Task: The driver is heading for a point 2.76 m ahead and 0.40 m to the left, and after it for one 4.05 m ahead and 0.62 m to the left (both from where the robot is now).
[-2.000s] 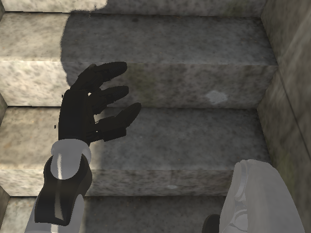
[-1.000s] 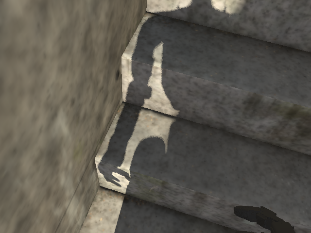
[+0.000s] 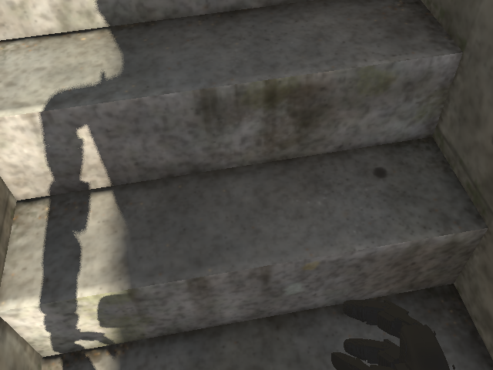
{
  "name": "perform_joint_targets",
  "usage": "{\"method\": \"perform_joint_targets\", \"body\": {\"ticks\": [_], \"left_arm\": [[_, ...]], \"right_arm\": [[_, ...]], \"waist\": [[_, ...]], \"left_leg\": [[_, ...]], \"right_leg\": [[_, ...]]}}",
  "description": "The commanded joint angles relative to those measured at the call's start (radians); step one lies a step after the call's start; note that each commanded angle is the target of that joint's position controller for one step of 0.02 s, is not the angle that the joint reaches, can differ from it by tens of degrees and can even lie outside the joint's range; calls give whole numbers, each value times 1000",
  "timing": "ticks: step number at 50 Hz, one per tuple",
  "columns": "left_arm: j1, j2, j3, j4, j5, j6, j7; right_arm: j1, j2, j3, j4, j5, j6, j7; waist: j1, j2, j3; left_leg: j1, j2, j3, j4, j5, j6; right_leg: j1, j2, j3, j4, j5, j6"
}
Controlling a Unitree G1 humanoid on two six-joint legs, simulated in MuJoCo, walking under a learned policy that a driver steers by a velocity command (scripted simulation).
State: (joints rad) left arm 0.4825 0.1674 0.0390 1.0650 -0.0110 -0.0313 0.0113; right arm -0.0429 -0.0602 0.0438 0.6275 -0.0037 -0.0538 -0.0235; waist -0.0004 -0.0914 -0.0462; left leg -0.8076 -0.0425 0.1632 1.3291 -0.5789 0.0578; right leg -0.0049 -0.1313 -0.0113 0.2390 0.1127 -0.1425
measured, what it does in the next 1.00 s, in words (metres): climbs: right foot 0.20 m higher, then left foot 0.21 m higher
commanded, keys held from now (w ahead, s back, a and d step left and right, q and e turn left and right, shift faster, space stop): w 0.94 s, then w+q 0.06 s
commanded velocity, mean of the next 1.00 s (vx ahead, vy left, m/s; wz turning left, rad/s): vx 0.50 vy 0.00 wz -0.03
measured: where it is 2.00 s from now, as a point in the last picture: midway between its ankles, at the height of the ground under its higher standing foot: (261, 58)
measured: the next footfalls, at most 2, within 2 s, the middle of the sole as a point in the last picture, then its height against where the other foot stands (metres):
right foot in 0.42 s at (354, 368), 0.20 m higher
left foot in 0.92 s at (263, 216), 0.21 m higher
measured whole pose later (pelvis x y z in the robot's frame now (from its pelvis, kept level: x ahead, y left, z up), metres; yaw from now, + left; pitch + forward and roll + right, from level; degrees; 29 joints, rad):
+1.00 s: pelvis +0.51 -0.08 +0.45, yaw -2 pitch +4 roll +4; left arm 0.38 0.19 0.01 1.06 0.00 -0.08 0.01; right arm 0.03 -0.14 0.06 0.77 -0.08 0.01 -0.03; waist -0.04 0.02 -0.06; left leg -0.68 -0.05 0.15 1.15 -0.56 0.11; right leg -0.59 0.04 0.13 1.63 -0.07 -0.13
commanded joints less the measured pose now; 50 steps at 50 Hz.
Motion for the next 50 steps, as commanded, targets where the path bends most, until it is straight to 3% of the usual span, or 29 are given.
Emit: {"method": "perform_joint_targets", "body": {"ticks": [1,2,4,5,8,11,16,17,18,19,20,21,22,23,24,26,27,28,31,34,38,40,42,44,46,47,48,49,50], "left_arm": [[-243,3,-6,-163,17,-72,-41],[-167,-65,-19,-159,0,-114,-79],[-349,-152,-49,-312,-21,-101,-74],[-407,-162,-69,-359,-12,-88,-56],[-289,-160,-92,-377,-41,-40,-27],[-362,-154,-108,-447,-28,-21,-1],[-816,-125,-148,-664,-10,-21,17],[-846,-179,-178,-694,-21,-24,7],[-787,-128,-145,-701,-65,-27,1],[-642,-91,-122,-670,-51,-17,1],[-446,4,-79,-623,-53,-1,6],[-299,74,-48,-573,-10,23,12],[-121,188,-7,-463,45,49,17],[19,281,22,-336,62,67,37],[71,198,4,-269,75,50,50],[-37,30,-29,-113,30,-9,1],[-96,-96,-62,-55,27,-30,-25],[-158,-159,-79,-44,39,-35,-43],[-239,-96,-76,-53,54,-26,-54],[-198,-7,-97,-44,54,-29,-42],[76,70,-88,23,19,-16,16],[127,124,-63,42,-2,19,60],[126,188,-55,49,-3,23,99],[80,287,-20,37,17,-3,108],[-126,327,10,-42,9,-47,69],[-211,299,19,-85,34,-82,47],[-261,98,1,-71,31,-103,1],[-315,11,-1,-161,14,-129,-45],[-478,-117,-64,-326,5,-124,-58]], "right_arm": [[596,-356,-139,231,-62,40,-11],[644,-219,-106,270,-67,21,-7],[579,-106,-92,382,12,-4,29],[532,-43,-73,414,8,-14,42],[426,8,-46,448,-2,-18,53],[394,-116,-51,407,-44,-11,37],[636,-220,-74,446,33,-23,8],[680,-246,-78,487,43,-2,-9],[714,-277,-72,507,34,-15,-4],[758,-354,-89,527,16,-38,-4],[749,-425,-104,541,15,-50,-4],[690,-511,-135,523,32,-68,-4],[607,-457,-140,462,29,-94,5],[522,-259,-114,417,19,-96,42],[361,-210,-140,362,30,-107,63],[36,40,-61,133,30,-95,23],[91,69,-35,100,-2,-74,5],[203,84,-15,99,12,-51,6],[261,88,27,85,35,-11,0],[184,112,76,37,20,17,-11],[-220,77,114,-96,32,22,10],[-283,53,116,-102,4,19,29],[-252,21,111,-107,3,7,47],[-39,-97,59,-48,-29,36,46],[248,-214,-9,48,-56,68,40],[429,-309,-49,134,-70,105,21],[480,-344,-80,209,-121,122,-27],[516,-211,-42,250,-96,93,-43],[434,-122,-23,311,-67,57,-33]], "waist": [[-209,501,-207],[-200,368,-280],[-115,177,10],[-73,103,83],[72,123,194],[74,160,246],[-102,146,177],[-82,226,96],[-48,316,-21],[16,422,-123],[142,451,-247],[243,493,-329],[278,239,-371],[210,-226,-394],[213,-125,-354],[104,39,60],[12,129,134],[-54,85,138],[-116,69,177],[-127,44,141],[24,30,3],[34,23,-53],[-31,-126,-188],[-120,-213,-326],[-257,-165,-383],[-300,94,-409],[-275,440,-413],[-221,276,-327],[-140,257,-55]], "left_leg": [[878,278,-811,-646,778,298],[842,330,-1067,-806,547,369],[605,333,-834,-839,187,257],[541,296,-675,-839,186,190],[373,227,-391,-905,230,82],[229,261,-320,-1030,213,122],[289,305,-268,-1399,346,171],[304,312,-185,-1459,523,163],[410,313,-135,-1319,1323,183],[607,325,-99,-1151,1906,185],[775,350,-115,-976,2242,172],[841,354,-142,-775,2248,151],[558,286,-235,-479,1905,140],[193,7,-295,12,694,77],[21,-78,-529,650,545,36],[-328,-52,-462,985,609,103],[-381,-42,-446,991,649,135],[-401,-39,-452,1021,666,154],[-536,-8,-389,907,707,115],[-676,7,-295,1027,726,54],[-535,110,7,778,631,-27],[-475,137,44,579,444,-20],[-131,58,72,277,249,83],[70,-37,0,86,28,111],[414,-23,-196,-334,-71,126],[719,151,-547,-537,425,235],[825,404,-1222,-916,675,513],[815,439,-1269,-961,366,450],[656,385,-1057,-937,145,341]], "right_leg": [[-597,187,68,1131,-135,-37],[-813,312,345,1670,-326,-17],[-1108,263,241,1975,-388,-32],[-1195,241,235,2063,-375,-32],[-1288,192,222,2065,-329,-2],[-1373,167,155,2171,-264,56],[-1106,-10,-198,1510,-242,100],[-818,-22,-225,1280,-362,87],[-568,100,-325,1264,-568,68],[-513,141,-319,1194,-717,38],[-435,169,-230,1075,-767,6],[-303,159,-42,866,-787,-30],[-63,36,425,545,-868,-133],[79,-235,1093,36,-1163,-289],[-14,-290,1296,-54,-1229,-230],[-294,-248,805,127,-924,-53],[-394,-160,529,222,-721,13],[-434,-100,331,264,-575,72],[-489,-41,4,182,-251,143],[-541,-55,-37,83,-152,84],[-368,-79,22,-157,20,23],[-134,-62,-78,-97,498,54],[-52,-97,-159,19,1511,61],[166,-219,-75,181,2077,-39],[121,-237,-36,508,1893,-126],[-231,-143,-5,880,1138,-111],[-770,293,180,1779,-242,39],[-1112,316,435,2313,-458,29],[-1365,296,401,2478,-536,7]]}}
